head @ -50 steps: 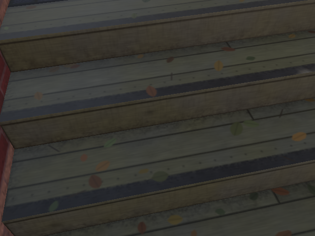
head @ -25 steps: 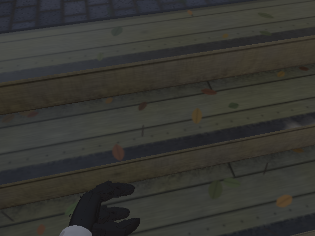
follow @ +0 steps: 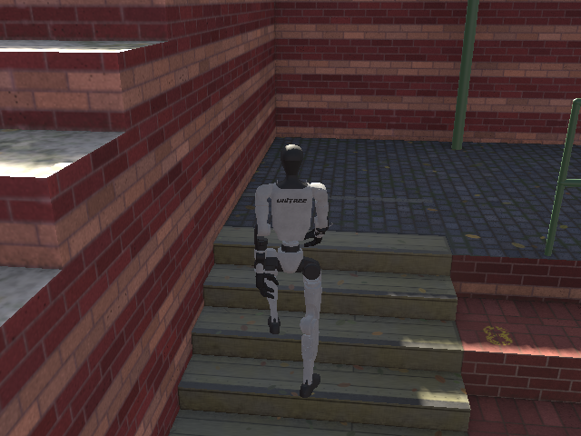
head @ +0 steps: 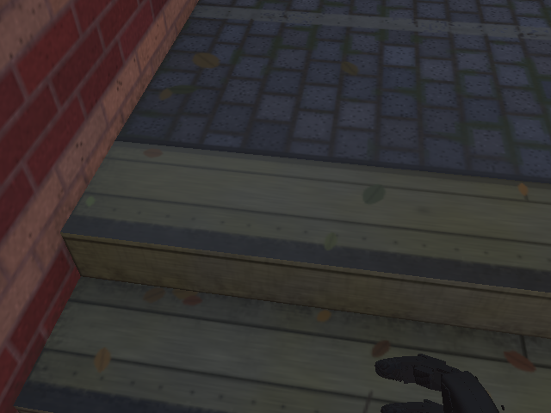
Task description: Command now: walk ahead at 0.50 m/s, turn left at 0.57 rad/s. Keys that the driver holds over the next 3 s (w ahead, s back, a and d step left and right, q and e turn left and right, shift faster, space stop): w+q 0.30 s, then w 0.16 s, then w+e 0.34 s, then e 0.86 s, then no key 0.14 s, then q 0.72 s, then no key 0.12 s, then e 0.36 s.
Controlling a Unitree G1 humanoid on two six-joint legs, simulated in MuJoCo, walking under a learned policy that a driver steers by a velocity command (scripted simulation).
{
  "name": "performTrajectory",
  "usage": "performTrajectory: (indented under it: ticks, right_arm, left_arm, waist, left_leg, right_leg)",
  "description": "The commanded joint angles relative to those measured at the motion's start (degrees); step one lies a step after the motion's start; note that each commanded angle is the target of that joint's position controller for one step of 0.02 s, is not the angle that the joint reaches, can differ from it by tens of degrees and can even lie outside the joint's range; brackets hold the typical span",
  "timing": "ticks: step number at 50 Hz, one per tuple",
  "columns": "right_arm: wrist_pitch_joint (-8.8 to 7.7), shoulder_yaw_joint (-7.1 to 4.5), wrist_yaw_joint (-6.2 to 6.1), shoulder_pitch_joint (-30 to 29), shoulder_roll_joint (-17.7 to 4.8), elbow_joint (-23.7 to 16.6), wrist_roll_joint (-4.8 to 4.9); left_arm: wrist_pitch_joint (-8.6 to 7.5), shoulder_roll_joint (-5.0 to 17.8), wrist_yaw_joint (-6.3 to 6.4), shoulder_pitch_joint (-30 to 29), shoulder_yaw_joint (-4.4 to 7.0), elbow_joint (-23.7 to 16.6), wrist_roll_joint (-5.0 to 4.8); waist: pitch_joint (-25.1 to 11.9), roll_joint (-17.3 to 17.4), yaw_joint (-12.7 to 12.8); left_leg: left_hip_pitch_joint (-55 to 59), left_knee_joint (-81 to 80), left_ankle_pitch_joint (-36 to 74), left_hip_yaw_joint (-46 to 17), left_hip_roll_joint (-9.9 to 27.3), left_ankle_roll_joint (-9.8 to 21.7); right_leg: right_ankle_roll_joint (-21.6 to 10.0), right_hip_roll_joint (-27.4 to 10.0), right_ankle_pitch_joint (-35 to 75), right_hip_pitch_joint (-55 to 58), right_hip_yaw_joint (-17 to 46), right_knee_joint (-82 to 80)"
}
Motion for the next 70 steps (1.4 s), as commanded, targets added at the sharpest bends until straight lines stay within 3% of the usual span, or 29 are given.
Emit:
performTrajectory:
  ticks: [1,3,4,5,8,10,13,19,23,25,26,27,28,29,30,32,36,41,47,50,53,56,58,59,61,64,67,68,70]
  right_arm:
    - [-2.19,-4.0,-1.21,9.46,-8.02,-1.11,1.29]
    - [-2.73,-6.52,-3.3,32.57,-12.36,5.27,-0.68]
    - [-1.96,-7.63,-3.37,41.19,-16.88,9.7,-3.08]
    - [-2.72,-9.66,-4.23,40.38,-19.54,11.03,-3.52]
    - [-5.2,-5.79,-3.32,28.63,-6.57,14.74,-2.34]
    - [-5.73,-2.95,-1.33,17.69,-0.96,13.58,-3.07]
    - [-7.38,-2.79,-2.12,21.47,-2.63,13.74,-3.09]
    - [-8.09,-1.99,-1.63,40.09,-5.89,20.26,-7.04]
    - [-9.53,-3.48,0.59,35.74,-10.3,14.97,-1.03]
    - [-9.89,-6.56,0.81,34.35,-16.59,13.82,1.01]
    - [-9.46,-7.52,1.37,33.28,-16.28,13.91,-0.28]
    - [-9.52,-6.83,1.49,41.49,-9.43,15.17,-4.75]
    - [-9.52,-7.54,-4.75,34.8,-10.02,10.41,1.95]
    - [-9.44,-7.74,-5.62,25.19,-8.23,6.94,-0.32]
    - [-7.09,-6.87,-0.31,21.4,-4.65,9.23,-0.65]
    - [-6.5,-6.28,1.1,22.61,-5.04,9.78,-1.59]
    - [-5.06,-3.36,-1.5,20.78,-4.43,6.46,-3.57]
    - [-4.37,-2.32,-0.64,13.19,-4.38,6.09,-3.49]
    - [-6.89,-0.34,-4.65,-4.18,-3.42,-3.08,-3.55]
    - [-5.1,0.21,-5.24,-10.68,-0.99,-7.73,-4.11]
    - [-3.39,0.39,-3.31,-15.63,1.34,-10.34,-2.96]
    - [-5.54,-4.23,-4.57,-2.41,-8.73,-5.88,-1.53]
    - [-6.5,-5.89,-6.03,21.73,-12.65,-2.34,-2.33]
    - [-6.63,-6.23,-6.25,28.93,-14.35,-0.1,-5.46]
    - [-9.99,-6.37,-8.0,15.99,-11.45,1.43,-2.06]
    - [-11.81,-4.14,-7.69,4.52,2.47,2.99,0.68]
    - [-12.73,-6.59,-7.01,6.2,-2.09,1.11,-2.27]
    - [-12.22,-8.99,-5.93,6.69,-9.39,0.02,-1.41]
    - [-12.41,-9.81,-5.84,5.43,-10.62,-2.03,-0.96]
  left_arm:
    - [-2.03,21.61,0.04,-3.36,4.68,-4.38,-1.15]
    - [-1.52,16.92,-1.71,1.24,3.99,-3.58,2.22]
    - [0.3,13.53,-3.61,-4.34,4.68,-5.71,-1.33]
    - [1.04,11.33,-3.52,-8.1,4.87,-7.42,-4.37]
    - [-0.04,4.28,-0.23,-14.31,2.93,-10.1,-1.91]
    - [1.3,7.24,1.47,-14.81,3.25,-12.35,-2.76]
    - [2.82,8.94,2.64,-17.64,3.31,-13.8,-4.25]
    - [4.34,11.5,4.63,-38.31,2.16,-25.3,-3.65]
    - [6.6,4.92,1.76,-40.99,0.24,-27.18,-2.66]
    - [6.35,9.62,1.57,-38.24,1.72,-26.98,-3.73]
    - [5.52,12.57,2.42,-32.85,2.98,-25.7,-4.57]
    - [4.19,14.67,2.69,-21.53,3.73,-21.05,-4.94]
    - [4.18,15.3,5.64,-2.98,6.6,-17.98,-4.86]
    - [4.74,18.4,7.4,-4.58,7.37,-13.67,-6.32]
    - [3.67,19.46,5.77,-1.68,5.93,-14.38,-1.18]
    - [4.0,12.76,3.55,-11.5,6.49,-12.85,-1.19]
    - [1.7,3.4,2.85,-19.74,3.99,-8.73,-2.47]
    - [0.01,7.52,2.06,-10.5,3.65,-8.52,-1.31]
    - [0.9,6.22,2.8,6.79,3.12,-3.5,-0.32]
    - [0.85,6.45,2.39,4.85,2.96,-5.03,-0.21]
    - [0.84,9.26,0.21,-1.81,3.09,-10.03,-4.96]
    - [-0.67,17.51,-0.09,-3.3,7.17,-11.56,-6.4]
    - [-0.18,6.27,0.72,0.23,5.89,-18.04,-3.95]
    - [2.17,8.75,-0.24,-8.29,7.71,-18.38,-6.83]
    - [2.45,6.56,1.41,-11.55,8.37,-16.43,-6.28]
    - [3.09,3.68,3.52,-13.45,6.36,-16.48,-3.76]
    - [3.08,6.29,3.03,-17.18,6.27,-16.67,-6.14]
    - [3.04,6.96,2.4,-21.03,6.0,-18.75,-6.33]
    - [2.12,11.54,1.75,-21.94,7.27,-19.52,-5.57]
  waist:
    - [1.64,-10.74,-11.1]
    - [-10.53,-0.37,-15.81]
    - [-10.76,4.44,-15.19]
    - [-5.38,3.3,-14.73]
    - [3.07,4.47,-3.85]
    - [1.77,-2.24,2.42]
    - [1.06,5.46,2.31]
    - [3.39,2.72,-4.79]
    - [5.89,8.35,-3.34]
    - [3.95,10.68,-2.58]
    - [-0.52,11.31,-2.38]
    - [-14.16,-0.18,-4.87]
    - [-15.14,-3.81,8.14]
    - [-7.38,-19.31,7.25]
    - [2.73,-15.21,8.17]
    - [4.45,4.01,0.89]
    - [2.81,5.11,-7.94]
    - [3.45,-0.93,-4.37]
    - [7.19,-4.0,2.36]
    - [6.9,-2.93,1.06]
    - [9.31,-7.8,-2.08]
    - [0.35,-9.39,-7.96]
    - [-29.8,19.63,-10.98]
    - [-25.39,25.57,-15.36]
    - [-0.91,11.96,-7.94]
    - [3.14,2.15,0.96]
    - [2.17,3.43,-0.25]
    - [3.98,4.69,-1.09]
    - [2.58,7.94,-0.58]
  left_leg:
    - [28.54,-17.25,2.21,3.35,-10.4,-1.38]
    - [70.49,-29.43,9.73,-22.94,-4.92,5.77]
    - [71.1,-50.0,1.72,-48.4,3.58,8.97]
    - [63.25,-56.42,-6.14,-55.47,7.22,4.99]
    - [41.48,-53.89,-4.63,-46.15,3.62,4.76]
    - [33.64,-54.5,5.03,-35.41,1.15,5.32]
    - [32.67,-56.63,13.08,-27.59,0.04,4.32]
    - [38.61,-55.96,13.67,-29.29,1.31,1.25]
    - [27.18,-65.52,48.94,-27.3,8.65,7.19]
    - [50.98,-61.42,78.92,-24.18,10.57,6.54]
    - [59.42,-53.19,89.38,-21.26,9.34,5.26]
    - [47.26,-39.89,88.37,-20.32,4.14,0.69]
    - [35.8,-20.21,60.69,-12.75,-1.07,-5.43]
    - [23.33,0.16,16.21,-9.38,-7.25,-7.03]
    - [5.97,18.58,20.86,-28.7,-11.16,-3.73]
    - [-0.86,30.63,24.82,-28.6,-9.52,0.42]
    - [-8.65,31.35,20.33,-22.45,-3.61,0.27]
    - [-5.48,30.71,23.83,-10.39,2.05,-5.06]
    - [-36.93,40.56,0.24,-12.44,1.96,-6.1]
    - [-23.35,18.59,10.75,-7.05,4.56,-7.73]
    - [16.26,-1.44,0.58,1.24,1.57,-8.96]
    - [28.05,-22.2,4.84,-1.33,-4.04,-7.04]
    - [77.3,-39.29,24.79,-43.52,20.67,11.01]
    - [63.99,-52.61,4.24,-61.58,27.34,11.81]
    - [39.24,-56.54,-21.58,-43.89,22.7,3.36]
    - [30.09,-56.05,-9.7,-23.45,17.03,-0.36]
    - [32.75,-58.57,1.39,-10.37,13.58,-2.1]
    - [34.53,-65.97,3.56,-5.18,13.66,-1.84]
    - [35.9,-67.08,5.94,-3.48,15.5,-4.32]
  right_leg:
    - [-13.4,-14.12,99.42,-5.76,2.02,15.34]
    - [-7.57,-3.86,51.89,-41.08,9.37,45.15]
    - [-5.44,5.07,16.19,-50.85,20.5,66.32]
    - [-5.94,6.8,19.99,-57.32,32.02,84.21]
    - [-10.42,8.18,26.58,-66.86,38.08,105.57]
    - [-12.01,6.07,26.87,-69.9,35.09,105.4]
    - [-8.46,3.44,14.58,-74.97,27.64,114.21]
    - [-4.51,-0.62,10.49,-83.27,25.74,99.19]
    - [-0.5,4.52,0.86,-47.47,10.77,72.97]
    - [-2.07,9.52,-3.08,-49.95,8.87,54.17]
    - [-4.25,10.82,-2.57,-46.1,11.74,48.06]
    - [-13.04,6.99,17.35,-21.21,27.53,51.58]
    - [-16.01,-4.91,-19.97,-9.48,49.16,38.38]
    - [-20.66,-8.07,-28.82,-16.05,73.59,15.14]
    - [-16.37,-3.04,-36.74,-19.46,74.95,11.99]
    - [-15.75,-3.38,-14.14,-25.63,61.5,17.39]
    - [-12.24,0.57,2.15,-30.35,42.04,16.2]
    - [-12.16,3.37,6.36,-37.16,35.83,12.47]
    - [-17.08,-5.65,31.25,-1.88,47.96,18.48]
    - [-15.86,-2.56,28.16,-11.71,46.9,13.25]
    - [-15.83,-4.35,39.85,-35.41,41.8,-0.54]
    - [-10.93,-3.4,84.84,-11.75,37.28,12.72]
    - [-4.8,13.11,26.78,-43.42,34.88,46.53]
    - [-3.25,15.21,0.12,-48.05,37.11,80.65]
    - [-4.62,6.97,6.66,-55.58,33.62,88.59]
    - [-3.76,0.49,0.02,-50.51,31.06,80.41]
    - [-0.02,-1.39,5.92,-50.18,28.21,68.02]
    - [0.57,-0.16,-5.46,-48.31,21.91,61.94]
    - [0.33,-2.12,-0.73,-41.86,22.25,57.74]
